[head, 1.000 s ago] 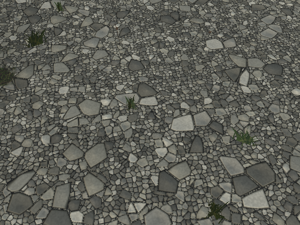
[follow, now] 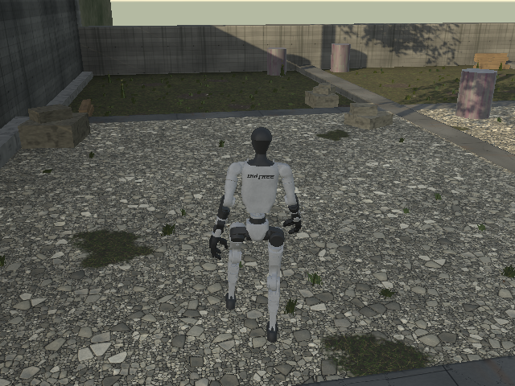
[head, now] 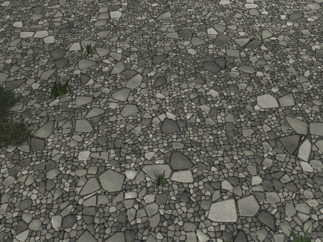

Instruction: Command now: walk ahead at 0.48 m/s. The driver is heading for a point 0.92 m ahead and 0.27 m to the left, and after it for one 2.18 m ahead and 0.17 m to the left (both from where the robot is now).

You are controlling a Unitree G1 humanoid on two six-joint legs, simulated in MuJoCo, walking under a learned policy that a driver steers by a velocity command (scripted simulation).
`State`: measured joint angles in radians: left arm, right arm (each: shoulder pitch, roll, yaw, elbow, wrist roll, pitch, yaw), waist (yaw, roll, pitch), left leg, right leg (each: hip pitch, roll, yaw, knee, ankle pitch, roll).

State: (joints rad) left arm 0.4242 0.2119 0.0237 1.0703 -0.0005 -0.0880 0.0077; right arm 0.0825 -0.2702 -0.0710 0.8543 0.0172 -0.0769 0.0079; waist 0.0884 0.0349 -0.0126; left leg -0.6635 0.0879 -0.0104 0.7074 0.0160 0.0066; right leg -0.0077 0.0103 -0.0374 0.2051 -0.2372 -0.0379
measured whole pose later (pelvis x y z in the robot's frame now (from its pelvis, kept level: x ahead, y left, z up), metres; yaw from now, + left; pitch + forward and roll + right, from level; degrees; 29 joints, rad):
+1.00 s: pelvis +0.56 -0.01 +0.00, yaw +6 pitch +0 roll -2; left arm 0.28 0.23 0.07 0.98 0.02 -0.11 -0.01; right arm 0.20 -0.28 -0.09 0.92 0.03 -0.04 -0.01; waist 0.04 0.05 0.03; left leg -0.65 0.11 -0.08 1.03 -0.16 0.04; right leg -0.10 0.04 -0.17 0.28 -0.18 -0.06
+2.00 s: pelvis +1.12 +0.16 -0.01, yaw +25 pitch +1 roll +0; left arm 0.30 0.26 0.05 0.83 -0.01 -0.08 -0.03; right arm 0.20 -0.28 -0.06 0.75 -0.01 -0.10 0.00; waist 0.04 0.02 0.03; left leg -0.54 0.05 -0.06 1.00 -0.31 0.01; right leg -0.23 0.10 0.05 0.36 -0.15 -0.07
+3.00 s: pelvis +1.63 +0.26 -0.01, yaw -10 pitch +2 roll +0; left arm 0.31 0.29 0.06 0.66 -0.01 -0.04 -0.02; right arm 0.13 -0.32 -0.05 0.71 -0.01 -0.10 0.00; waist 0.03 0.02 0.05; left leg -0.62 0.10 -0.06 1.02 -0.28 -0.04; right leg -0.25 0.11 0.05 0.40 -0.17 -0.10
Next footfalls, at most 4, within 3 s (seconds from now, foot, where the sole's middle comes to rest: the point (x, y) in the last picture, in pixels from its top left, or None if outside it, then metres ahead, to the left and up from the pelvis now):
0.20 left None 0.30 0.14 -0.79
0.72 right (215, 221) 0.60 -0.10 -0.79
1.30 left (157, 165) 0.86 0.17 -0.79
1.78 right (173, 113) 1.21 0.12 -0.79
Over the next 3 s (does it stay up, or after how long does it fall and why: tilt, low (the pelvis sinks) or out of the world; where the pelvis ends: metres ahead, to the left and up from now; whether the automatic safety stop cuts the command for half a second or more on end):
stays up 1.63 0.26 -0.01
